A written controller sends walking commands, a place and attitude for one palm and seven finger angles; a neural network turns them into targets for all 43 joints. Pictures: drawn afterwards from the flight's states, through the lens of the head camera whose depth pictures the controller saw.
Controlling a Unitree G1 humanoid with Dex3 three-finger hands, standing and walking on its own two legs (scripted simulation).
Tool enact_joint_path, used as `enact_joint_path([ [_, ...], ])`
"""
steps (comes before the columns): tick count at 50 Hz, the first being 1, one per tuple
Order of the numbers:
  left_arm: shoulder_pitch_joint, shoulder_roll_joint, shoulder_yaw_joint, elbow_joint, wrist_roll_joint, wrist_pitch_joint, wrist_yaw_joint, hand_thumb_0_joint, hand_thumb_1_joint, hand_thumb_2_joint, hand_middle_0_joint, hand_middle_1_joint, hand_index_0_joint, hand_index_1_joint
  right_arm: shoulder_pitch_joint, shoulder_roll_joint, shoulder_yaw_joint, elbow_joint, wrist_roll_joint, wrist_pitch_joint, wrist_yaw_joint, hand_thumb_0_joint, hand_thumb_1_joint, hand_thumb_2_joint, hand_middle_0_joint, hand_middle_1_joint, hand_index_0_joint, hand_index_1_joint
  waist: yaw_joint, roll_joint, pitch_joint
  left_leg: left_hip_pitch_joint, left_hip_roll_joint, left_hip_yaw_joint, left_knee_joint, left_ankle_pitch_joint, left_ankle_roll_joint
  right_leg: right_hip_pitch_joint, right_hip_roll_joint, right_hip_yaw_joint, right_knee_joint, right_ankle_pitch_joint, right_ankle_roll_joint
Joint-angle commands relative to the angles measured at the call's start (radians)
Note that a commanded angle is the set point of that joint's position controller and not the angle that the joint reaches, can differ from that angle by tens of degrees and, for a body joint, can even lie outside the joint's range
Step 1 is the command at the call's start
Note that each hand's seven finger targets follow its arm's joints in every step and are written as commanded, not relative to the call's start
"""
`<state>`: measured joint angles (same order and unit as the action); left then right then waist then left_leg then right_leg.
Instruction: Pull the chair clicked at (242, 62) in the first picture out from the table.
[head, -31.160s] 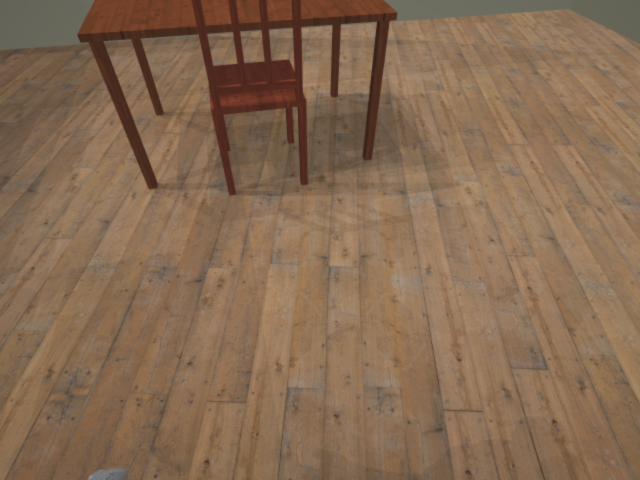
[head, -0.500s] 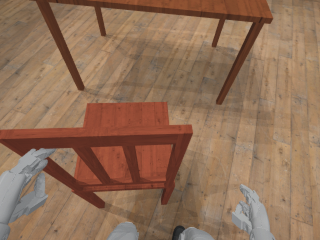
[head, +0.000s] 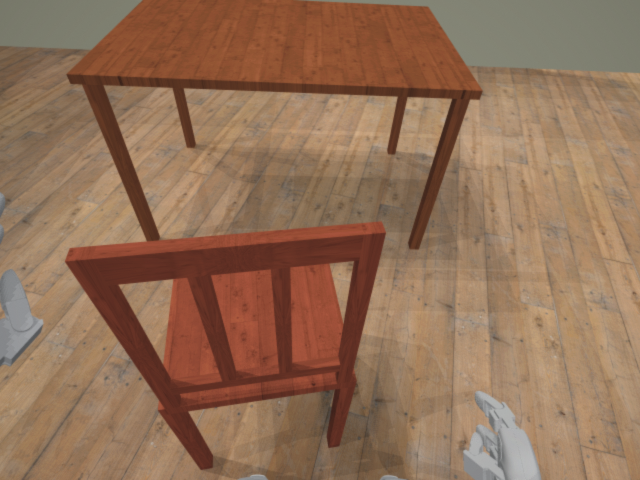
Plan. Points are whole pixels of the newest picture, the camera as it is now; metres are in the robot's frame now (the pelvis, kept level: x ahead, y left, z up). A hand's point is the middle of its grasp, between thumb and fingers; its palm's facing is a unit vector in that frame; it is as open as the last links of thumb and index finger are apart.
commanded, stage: step back with the hand held close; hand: left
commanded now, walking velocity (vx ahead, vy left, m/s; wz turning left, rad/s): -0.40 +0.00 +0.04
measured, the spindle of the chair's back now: (216, 332) +0.34 +0.17 -0.06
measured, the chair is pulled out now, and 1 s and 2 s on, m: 0.68 0.68 0.68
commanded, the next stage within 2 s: stop stepping back and stand still in 0.10 s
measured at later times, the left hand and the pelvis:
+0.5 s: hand out of the picture +0.12 +0.28 +0.18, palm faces +0.46 -0.75 -0.48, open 7.4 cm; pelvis -0.07 +0.00 +0.02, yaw +2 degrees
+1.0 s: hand out of the picture +0.14 +0.26 +0.18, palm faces +0.43 -0.76 -0.48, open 7.4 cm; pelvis -0.05 -0.01 +0.02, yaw +2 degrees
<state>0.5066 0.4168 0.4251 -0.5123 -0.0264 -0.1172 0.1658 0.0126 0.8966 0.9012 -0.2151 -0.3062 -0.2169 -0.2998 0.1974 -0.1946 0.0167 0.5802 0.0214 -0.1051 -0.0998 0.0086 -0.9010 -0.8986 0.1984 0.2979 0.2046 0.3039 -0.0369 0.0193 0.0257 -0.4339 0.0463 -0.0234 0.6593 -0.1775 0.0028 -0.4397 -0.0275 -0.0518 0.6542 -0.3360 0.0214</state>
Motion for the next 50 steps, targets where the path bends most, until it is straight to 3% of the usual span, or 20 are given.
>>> enact_joint_path([
  [1,0.006,0.227,0.197,-0.344,0.007,-0.141,0.009,0.000,0.900,0.900,-0.200,-0.300,-0.200,-0.300,-0.095,-0.150,-0.065,-0.159,-0.014,-0.075,-0.003,0.000,-0.900,-0.900,0.200,0.300,0.200,0.300,0.046,0.271,-0.066,-0.360,0.215,-0.227,-0.383,-0.445,0.129,0.365,0.023,0.032,0.146,0.039,-0.007],
  [5,0.004,0.213,0.209,-0.248,-0.014,-0.196,-0.012,0.000,0.900,0.900,-0.200,-0.300,-0.200,-0.300,-0.052,-0.138,-0.066,-0.086,-0.020,-0.124,0.002,0.000,-0.900,-0.900,0.200,0.300,0.200,0.300,0.051,0.242,-0.046,-0.175,0.186,-0.236,-0.318,-0.339,0.111,0.259,0.033,0.025,-0.060,-0.035,-0.030],
  [6,-0.006,0.208,0.200,-0.236,-0.024,-0.211,-0.018,0.000,0.900,0.900,-0.200,-0.300,-0.200,-0.300,-0.050,-0.135,-0.065,-0.069,-0.023,-0.134,0.006,0.000,-0.900,-0.900,0.200,0.300,0.200,0.300,0.050,0.215,-0.071,-0.058,0.168,-0.238,-0.258,-0.177,0.097,0.217,0.018,0.043,-0.173,0.013,-0.042],
  [7,-0.005,0.190,0.169,-0.240,-0.025,-0.206,-0.027,0.000,0.900,0.900,-0.200,-0.300,-0.200,-0.300,-0.036,-0.142,-0.077,-0.047,-0.015,-0.138,0.008,0.000,-0.900,-0.900,0.200,0.300,0.200,0.300,0.051,0.139,-0.142,0.061,0.124,-0.169,-0.191,-0.108,0.060,0.191,0.008,0.047,-0.198,0.065,-0.054],
  [8,-0.004,0.193,0.161,-0.252,-0.034,-0.202,-0.030,0.000,0.900,0.900,-0.200,-0.300,-0.200,-0.300,-0.048,-0.148,-0.090,-0.067,-0.009,-0.138,0.006,0.000,-0.900,-0.900,0.200,0.300,0.200,0.300,0.046,0.063,-0.158,0.084,0.064,-0.103,-0.105,-0.245,0.028,0.110,-0.043,0.121,-0.221,-0.004,-0.091],
  [10,-0.021,0.223,0.152,-0.232,-0.045,-0.184,-0.008,0.000,0.900,0.900,-0.200,-0.300,-0.200,-0.300,-0.067,-0.126,-0.098,-0.050,-0.007,-0.120,0.011,0.000,-0.900,-0.900,0.200,0.300,0.200,0.300,0.046,-0.157,-0.144,0.172,-0.067,0.005,0.381,-0.249,-0.040,-0.153,-0.329,0.403,-0.453,-0.249,-0.229],
  [11,-0.007,0.206,0.151,-0.187,-0.034,-0.147,0.003,0.000,0.900,0.900,-0.200,-0.300,-0.200,-0.300,-0.071,-0.104,-0.086,-0.040,-0.015,-0.091,0.020,0.000,-0.900,-0.900,0.200,0.300,0.200,0.300,0.048,-0.208,-0.146,0.124,-0.054,-0.019,0.513,-0.232,-0.032,-0.136,-0.376,0.399,-0.456,-0.154,-0.253],
  [12,-0.014,0.196,0.148,-0.179,-0.039,-0.122,0.003,0.000,0.900,0.900,-0.200,-0.300,-0.200,-0.300,-0.082,-0.094,-0.075,-0.047,-0.009,-0.074,0.026,0.000,-0.900,-0.900,0.200,0.300,0.200,0.300,0.039,-0.181,-0.150,0.114,-0.035,-0.046,0.517,-0.261,-0.024,-0.114,-0.360,0.352,-0.418,-0.075,-0.242],
  [13,-0.029,0.171,0.128,-0.179,-0.041,-0.112,0.004,0.000,0.900,0.900,-0.200,-0.300,-0.200,-0.300,-0.097,-0.072,-0.050,-0.076,-0.002,-0.064,0.021,0.000,-0.900,-0.900,0.200,0.300,0.200,0.300,0.021,-0.189,-0.110,0.108,-0.003,-0.063,0.388,-0.288,-0.009,-0.087,-0.316,0.252,-0.363,-0.023,-0.192],
  [15,-0.046,0.196,0.152,-0.149,-0.023,-0.109,0.018,0.000,0.900,0.900,-0.200,-0.300,-0.200,-0.300,-0.100,-0.087,-0.038,-0.076,-0.002,-0.066,-0.006,0.000,-0.900,-0.900,0.200,0.300,0.200,0.300,0.014,-0.145,-0.060,0.133,-0.017,-0.002,-0.034,-0.233,0.005,-0.003,-0.189,0.145,-0.275,-0.058,-0.098],
  [16,-0.039,0.194,0.150,-0.175,-0.019,-0.124,0.022,0.000,0.900,0.900,-0.200,-0.300,-0.200,-0.300,-0.083,-0.107,-0.046,-0.076,-0.003,-0.079,-0.013,0.000,-0.900,-0.900,0.200,0.300,0.200,0.300,0.018,-0.071,-0.062,0.145,-0.008,-0.005,-0.217,-0.203,0.013,0.070,-0.142,0.135,-0.223,-0.038,-0.074],
  [17,-0.017,0.218,0.168,-0.186,-0.017,-0.140,0.029,0.000,0.900,0.900,-0.200,-0.300,-0.200,-0.300,-0.088,-0.127,-0.064,-0.070,-0.002,-0.091,-0.019,0.000,-0.900,-0.900,0.200,0.300,0.200,0.300,0.029,0.035,-0.060,0.149,0.057,-0.087,-0.330,-0.156,0.044,0.128,-0.092,0.125,-0.175,0.011,-0.041],
  [18,0.011,0.173,0.137,-0.214,-0.013,-0.149,0.026,0.000,0.900,0.900,-0.200,-0.300,-0.200,-0.300,-0.075,-0.123,-0.058,-0.082,-0.003,-0.096,-0.013,0.000,-0.900,-0.900,0.200,0.300,0.200,0.300,0.043,0.105,-0.099,0.149,0.115,-0.147,-0.332,-0.031,0.067,0.182,-0.053,0.084,-0.139,0.070,-0.014],
  [19,0.029,0.184,0.140,-0.234,-0.013,-0.145,0.018,0.000,0.900,0.900,-0.200,-0.300,-0.200,-0.300,-0.076,-0.134,-0.071,-0.085,0.008,-0.099,-0.006,0.000,-0.900,-0.900,0.200,0.300,0.200,0.300,0.049,0.078,-0.134,0.140,0.134,-0.134,-0.320,-0.024,0.062,0.228,-0.049,0.088,-0.152,0.076,-0.006],
  [22,-0.010,0.210,0.158,-0.275,-0.003,-0.140,0.009,0.000,0.900,0.900,-0.200,-0.300,-0.200,-0.300,-0.102,-0.107,-0.050,-0.085,0.003,-0.116,-0.008,0.000,-0.900,-0.900,0.200,0.300,0.200,0.300,0.037,0.194,-0.050,-0.058,0.140,-0.169,-0.454,-0.375,0.061,0.317,-0.035,0.051,-0.111,0.034,-0.002],
  [25,0.027,0.169,0.127,-0.214,-0.005,-0.132,0.008,0.000,0.900,0.900,-0.200,-0.300,-0.200,-0.300,-0.071,-0.113,-0.051,-0.078,0.000,-0.131,-0.001,0.000,-0.900,-0.900,0.200,0.300,0.200,0.300,0.036,0.100,-0.055,0.002,0.101,-0.110,-0.385,-0.267,0.044,0.325,-0.033,0.061,-0.201,0.112,-0.006],
  [29,-0.004,0.153,0.107,-0.159,0.000,-0.129,0.003,0.000,0.900,0.900,-0.200,-0.300,-0.200,-0.300,-0.051,-0.117,-0.051,-0.076,0.003,-0.133,0.003,0.000,-0.900,-0.900,0.200,0.300,0.200,0.300,0.034,0.115,-0.017,-0.037,0.080,-0.076,-0.390,-0.409,0.039,0.307,-0.028,0.082,-0.242,0.030,-0.012],
  [34,-0.064,0.151,0.085,-0.128,0.004,-0.125,0.003,0.000,0.900,0.900,-0.200,-0.300,-0.200,-0.300,-0.042,-0.119,-0.050,-0.074,-0.003,-0.124,0.003,0.000,-0.900,-0.900,0.200,0.300,0.200,0.300,0.028,-0.002,-0.003,0.058,0.027,-0.041,-0.291,-0.356,0.028,0.183,-0.045,0.141,-0.372,-0.102,-0.021],
  [42,-0.026,0.187,0.120,-0.156,-0.001,-0.125,0.014,0.000,0.900,0.900,-0.200,-0.300,-0.200,-0.300,-0.062,-0.117,-0.052,-0.072,-0.001,-0.114,-0.001,0.000,-0.900,-0.900,0.200,0.300,0.200,0.300,0.032,0.037,-0.053,0.121,0.029,-0.039,-0.299,-0.246,0.030,0.215,-0.060,0.136,-0.385,-0.034,-0.027],
  [50,0.043,0.162,0.122,-0.153,-0.011,-0.134,0.008,0.000,0.900,0.900,-0.200,-0.300,-0.200,-0.300,-0.062,-0.123,-0.063,-0.076,0.000,-0.105,0.004,0.000,-0.900,-0.900,0.200,0.300,0.200,0.300,0.032,0.030,-0.094,0.144,0.039,-0.039,-0.300,-0.043,0.020,0.314,-0.055,0.100,-0.318,0.221,-0.026],
])
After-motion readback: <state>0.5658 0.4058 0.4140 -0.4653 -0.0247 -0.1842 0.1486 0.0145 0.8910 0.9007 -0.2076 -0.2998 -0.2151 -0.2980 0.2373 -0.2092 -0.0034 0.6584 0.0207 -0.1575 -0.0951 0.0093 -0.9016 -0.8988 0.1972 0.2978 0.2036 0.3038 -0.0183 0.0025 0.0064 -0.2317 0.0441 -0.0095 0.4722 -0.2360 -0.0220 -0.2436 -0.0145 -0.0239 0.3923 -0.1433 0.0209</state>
